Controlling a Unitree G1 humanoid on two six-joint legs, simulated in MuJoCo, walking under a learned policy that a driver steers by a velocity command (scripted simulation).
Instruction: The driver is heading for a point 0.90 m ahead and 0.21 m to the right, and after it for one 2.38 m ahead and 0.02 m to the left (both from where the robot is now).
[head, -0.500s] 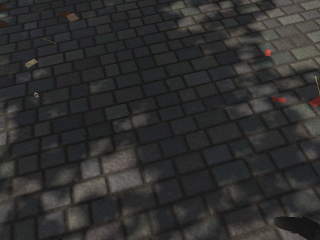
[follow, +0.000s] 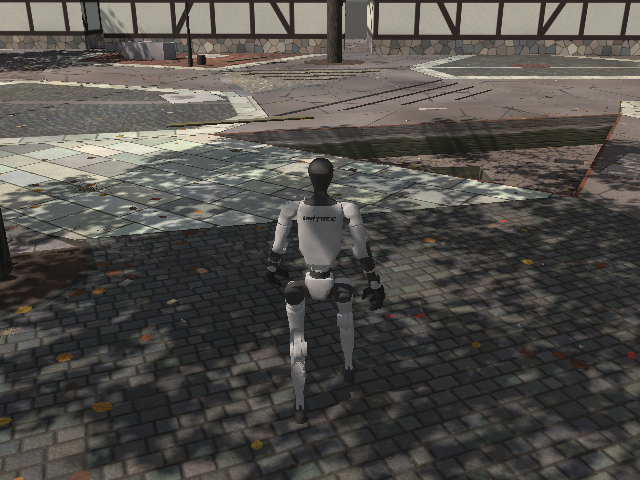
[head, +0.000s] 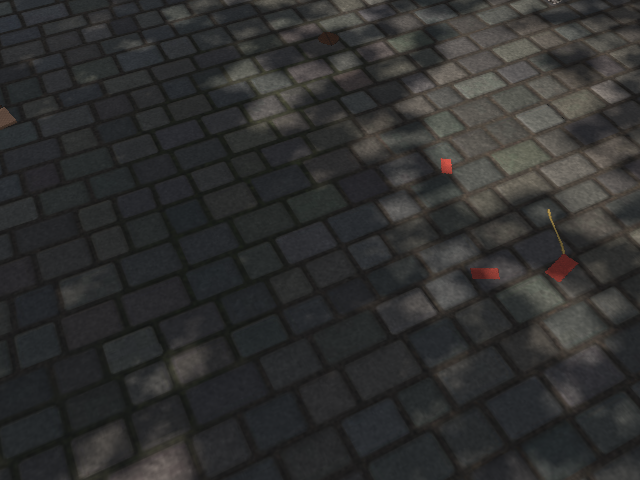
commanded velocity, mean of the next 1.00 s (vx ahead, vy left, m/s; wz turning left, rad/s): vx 0.33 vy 0.00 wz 0.00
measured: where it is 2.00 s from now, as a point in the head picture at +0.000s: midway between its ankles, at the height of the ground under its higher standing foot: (346, 434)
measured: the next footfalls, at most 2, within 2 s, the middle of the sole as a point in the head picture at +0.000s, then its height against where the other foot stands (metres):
right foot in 0.12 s outside the picture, level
left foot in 0.62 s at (271, 453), level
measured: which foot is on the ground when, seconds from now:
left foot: down 0.00-0.12, up 0.14-0.60, down 0.62-1.00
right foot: up 0.00-0.10, down 0.12-0.62, up 0.64-0.94, down 0.96-1.00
